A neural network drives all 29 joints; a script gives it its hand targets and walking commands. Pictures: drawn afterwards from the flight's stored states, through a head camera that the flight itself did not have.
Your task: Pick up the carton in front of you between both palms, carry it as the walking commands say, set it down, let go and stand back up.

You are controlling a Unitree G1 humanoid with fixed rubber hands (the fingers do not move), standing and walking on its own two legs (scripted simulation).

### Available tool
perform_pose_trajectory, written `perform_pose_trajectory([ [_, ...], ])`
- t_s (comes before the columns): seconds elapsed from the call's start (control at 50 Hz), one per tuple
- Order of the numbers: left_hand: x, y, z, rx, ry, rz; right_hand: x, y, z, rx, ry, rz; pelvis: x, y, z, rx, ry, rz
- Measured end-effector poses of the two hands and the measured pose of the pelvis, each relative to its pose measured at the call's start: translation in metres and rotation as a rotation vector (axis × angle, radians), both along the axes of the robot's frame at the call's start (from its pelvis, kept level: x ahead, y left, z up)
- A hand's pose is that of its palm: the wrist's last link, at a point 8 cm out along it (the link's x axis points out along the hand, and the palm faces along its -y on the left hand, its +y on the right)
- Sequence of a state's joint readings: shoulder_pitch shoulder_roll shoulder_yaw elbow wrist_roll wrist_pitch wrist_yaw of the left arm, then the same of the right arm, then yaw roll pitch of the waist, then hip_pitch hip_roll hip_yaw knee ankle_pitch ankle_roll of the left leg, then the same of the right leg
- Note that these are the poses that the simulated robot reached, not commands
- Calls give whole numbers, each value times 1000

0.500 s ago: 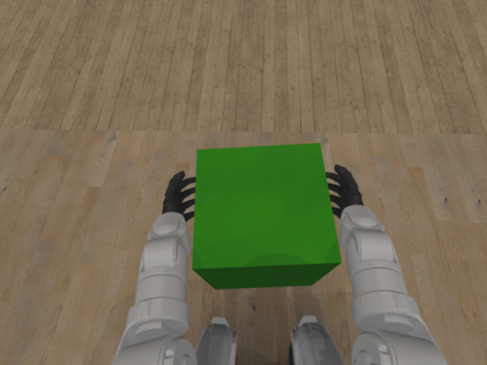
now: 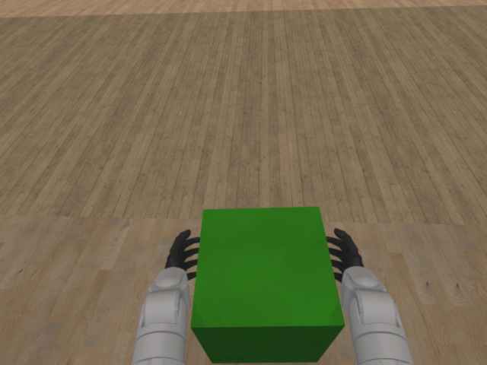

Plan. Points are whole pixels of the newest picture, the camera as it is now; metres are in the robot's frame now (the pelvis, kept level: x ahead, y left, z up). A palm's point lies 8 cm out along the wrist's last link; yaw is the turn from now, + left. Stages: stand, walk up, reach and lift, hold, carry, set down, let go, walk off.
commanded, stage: reach and lift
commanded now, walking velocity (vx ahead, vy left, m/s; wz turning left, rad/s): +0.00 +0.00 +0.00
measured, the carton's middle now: (262, 289) +0.31 +0.00 -0.06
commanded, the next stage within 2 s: hold in 1.04 s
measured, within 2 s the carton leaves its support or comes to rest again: neither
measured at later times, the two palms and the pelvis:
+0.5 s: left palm (173, 269) +0.29 +0.15 +0.04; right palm (357, 268) +0.29 -0.15 +0.04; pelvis -0.01 +0.00 +0.01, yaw +0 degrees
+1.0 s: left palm (172, 264) +0.30 +0.15 +0.05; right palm (357, 263) +0.30 -0.15 +0.05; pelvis +0.01 +0.00 +0.02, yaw +0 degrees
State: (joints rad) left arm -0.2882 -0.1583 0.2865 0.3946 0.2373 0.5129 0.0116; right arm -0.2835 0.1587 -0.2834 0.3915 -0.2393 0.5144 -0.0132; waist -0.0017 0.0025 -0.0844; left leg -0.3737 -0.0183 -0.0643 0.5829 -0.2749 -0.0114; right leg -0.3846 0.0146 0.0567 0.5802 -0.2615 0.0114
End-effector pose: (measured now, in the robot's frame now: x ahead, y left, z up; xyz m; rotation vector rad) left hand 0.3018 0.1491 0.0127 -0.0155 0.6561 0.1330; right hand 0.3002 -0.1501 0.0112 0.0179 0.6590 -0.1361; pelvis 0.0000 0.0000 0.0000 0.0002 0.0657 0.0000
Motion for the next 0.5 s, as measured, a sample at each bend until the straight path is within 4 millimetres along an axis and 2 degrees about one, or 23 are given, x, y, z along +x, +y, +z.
perform_pose_trajectory([
  [0.12,-7,0,21,13,1,-15,-7,0,22,-18,1,13,-2,1,8,-1,-94,-1],
  [0.32,-12,0,22,11,21,-11,-12,0,22,-12,21,11,-13,1,8,0,-145,0],
  [0.5,-7,-1,27,14,9,-14,-8,-2,28,-14,10,12,-10,0,10,0,-149,-1],
])
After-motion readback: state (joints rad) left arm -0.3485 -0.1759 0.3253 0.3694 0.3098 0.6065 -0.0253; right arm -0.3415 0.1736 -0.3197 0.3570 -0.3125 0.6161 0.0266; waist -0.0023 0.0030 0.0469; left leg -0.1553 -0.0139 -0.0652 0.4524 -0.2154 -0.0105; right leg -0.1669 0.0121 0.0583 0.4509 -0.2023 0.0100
